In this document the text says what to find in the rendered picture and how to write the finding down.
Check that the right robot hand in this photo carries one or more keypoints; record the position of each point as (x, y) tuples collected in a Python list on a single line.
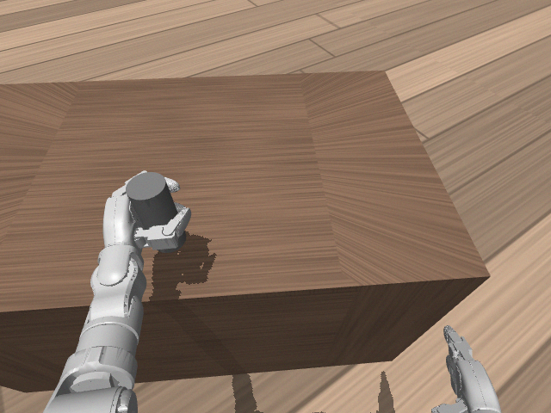
[(469, 379)]

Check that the left robot arm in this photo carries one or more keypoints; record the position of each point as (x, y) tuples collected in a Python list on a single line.
[(99, 377)]

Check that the can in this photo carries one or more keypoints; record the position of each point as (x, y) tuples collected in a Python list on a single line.
[(152, 201)]

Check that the left robot hand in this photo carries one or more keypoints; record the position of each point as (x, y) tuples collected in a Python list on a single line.
[(121, 223)]

